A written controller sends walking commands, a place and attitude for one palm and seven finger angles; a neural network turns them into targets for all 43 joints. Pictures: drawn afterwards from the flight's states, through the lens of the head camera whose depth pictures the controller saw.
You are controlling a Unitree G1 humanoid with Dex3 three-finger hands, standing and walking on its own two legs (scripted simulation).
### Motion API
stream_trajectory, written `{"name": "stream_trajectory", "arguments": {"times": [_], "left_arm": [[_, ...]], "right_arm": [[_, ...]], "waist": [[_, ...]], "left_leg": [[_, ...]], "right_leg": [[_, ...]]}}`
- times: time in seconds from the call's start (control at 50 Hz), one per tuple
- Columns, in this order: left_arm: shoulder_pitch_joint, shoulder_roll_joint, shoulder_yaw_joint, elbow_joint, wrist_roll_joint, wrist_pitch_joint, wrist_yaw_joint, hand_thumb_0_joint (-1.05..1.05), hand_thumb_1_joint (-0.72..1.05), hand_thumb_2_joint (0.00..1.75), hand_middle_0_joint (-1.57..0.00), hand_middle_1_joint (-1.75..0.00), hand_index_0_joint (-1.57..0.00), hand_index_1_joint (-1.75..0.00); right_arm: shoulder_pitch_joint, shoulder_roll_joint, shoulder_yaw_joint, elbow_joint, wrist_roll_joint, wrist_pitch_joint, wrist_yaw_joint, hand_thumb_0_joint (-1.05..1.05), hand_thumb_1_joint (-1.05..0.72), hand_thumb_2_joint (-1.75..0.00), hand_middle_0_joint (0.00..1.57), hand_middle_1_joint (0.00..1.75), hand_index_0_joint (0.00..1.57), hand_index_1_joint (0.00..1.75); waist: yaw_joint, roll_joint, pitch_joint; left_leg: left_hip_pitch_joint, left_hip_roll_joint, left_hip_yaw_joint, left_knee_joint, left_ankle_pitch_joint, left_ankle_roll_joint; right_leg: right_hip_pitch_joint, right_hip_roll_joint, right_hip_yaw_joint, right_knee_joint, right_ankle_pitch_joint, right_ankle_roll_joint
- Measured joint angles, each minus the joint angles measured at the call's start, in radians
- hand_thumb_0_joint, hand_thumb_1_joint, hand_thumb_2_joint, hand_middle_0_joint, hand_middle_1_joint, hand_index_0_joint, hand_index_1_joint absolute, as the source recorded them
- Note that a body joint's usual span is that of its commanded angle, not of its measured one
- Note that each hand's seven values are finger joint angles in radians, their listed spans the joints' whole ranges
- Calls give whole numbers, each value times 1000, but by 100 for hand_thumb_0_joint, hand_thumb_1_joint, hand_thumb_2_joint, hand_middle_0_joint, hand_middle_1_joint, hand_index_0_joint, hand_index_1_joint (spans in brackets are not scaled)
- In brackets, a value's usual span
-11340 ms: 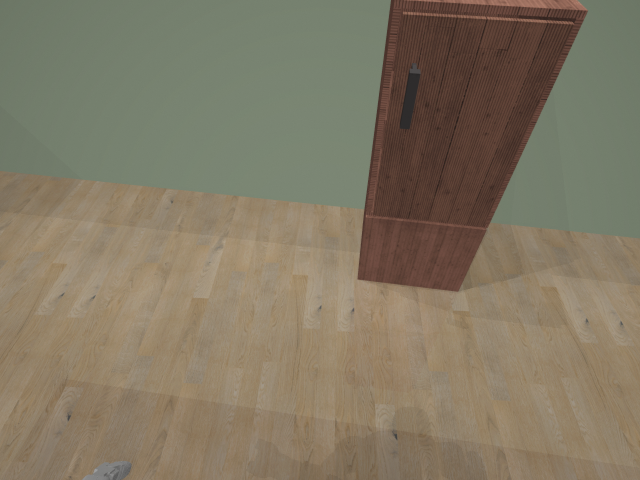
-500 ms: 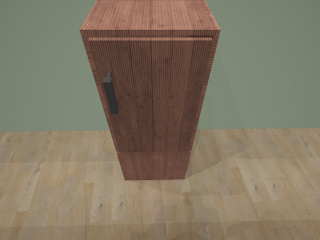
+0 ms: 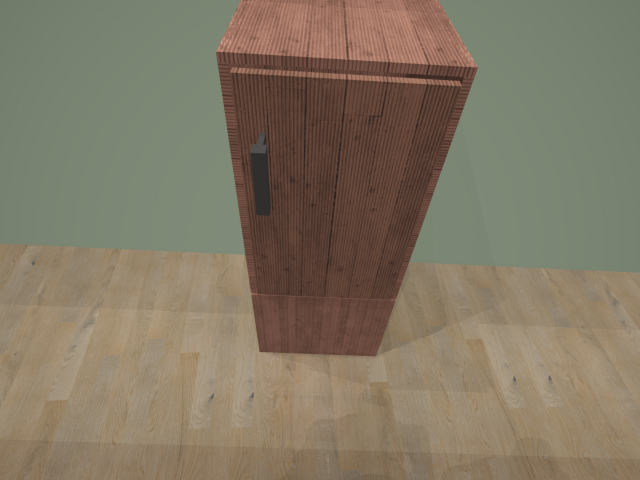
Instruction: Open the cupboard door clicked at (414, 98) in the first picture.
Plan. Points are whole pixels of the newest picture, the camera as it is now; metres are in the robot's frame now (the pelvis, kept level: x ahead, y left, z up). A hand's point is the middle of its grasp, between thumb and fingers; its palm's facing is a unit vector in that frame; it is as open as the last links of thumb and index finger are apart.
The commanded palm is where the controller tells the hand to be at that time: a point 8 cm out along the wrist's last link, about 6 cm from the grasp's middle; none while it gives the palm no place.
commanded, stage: come to a stop and stand still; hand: left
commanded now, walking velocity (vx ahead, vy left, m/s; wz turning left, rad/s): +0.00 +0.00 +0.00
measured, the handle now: (262, 174) +0.59 +0.15 +0.04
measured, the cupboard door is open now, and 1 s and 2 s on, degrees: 0 0 0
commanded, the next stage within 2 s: look again from close up in 0.04 s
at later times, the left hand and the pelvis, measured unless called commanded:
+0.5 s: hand out of the picture -0.02 +0.16 -0.18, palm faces +0.01 -0.99 -0.15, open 7.3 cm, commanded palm none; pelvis +0.01 +0.00 +0.00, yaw +0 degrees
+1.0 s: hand (203, 381) +0.23 +0.16 +0.01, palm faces +0.05 -1.00 -0.02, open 7.9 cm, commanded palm +0.14 +0.23 -0.05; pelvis +0.00 -0.02 -0.05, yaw -1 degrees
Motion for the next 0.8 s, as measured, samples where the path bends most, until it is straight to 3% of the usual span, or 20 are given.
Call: {"name": "stream_trajectory", "arguments": {"times": [0.3,0.72,0.74,0.76,0.8], "left_arm": [[42,-33,-21,71,0,-18,0,1,91,90,-20,-30,-20,-30],[-42,-23,-21,63,-1,-34,12,1,91,90,-20,-30,-20,-30],[6,-25,-7,-98,-45,25,13,1,91,90,-20,-30,-20,-30],[66,-23,5,-300,-78,45,22,1,91,90,-20,-30,-20,-30],[130,-14,8,-601,-115,-14,71,2,90,90,-20,-31,-20,-31]], "right_arm": [[-60,-15,0,25,11,-21,-1,1,-92,-90,20,30,20,30],[-42,-11,10,66,12,-25,-1,1,-91,-90,20,30,20,30],[-26,-15,14,16,25,-27,-6,1,-91,-90,20,30,20,30],[-1,-20,22,-37,38,-68,-19,1,-91,-90,20,30,20,30],[31,-33,25,-103,55,-169,-42,1,-91,-90,20,30,20,30]], "waist": [[17,-11,-14],[-2,1,-2],[-10,5,9],[-8,1,16],[-3,-4,-3]], "left_leg": [[21,0,3,-31,10,-1],[45,12,6,-26,-10,-12],[37,13,4,-7,-19,-13],[36,8,7,1,-24,-12],[19,-8,17,14,-31,-15]], "right_leg": [[19,0,5,-31,13,10],[56,13,10,-59,10,5],[52,14,7,-47,7,5],[39,8,11,-18,-6,-1],[-6,-9,20,57,-48,-19]]}}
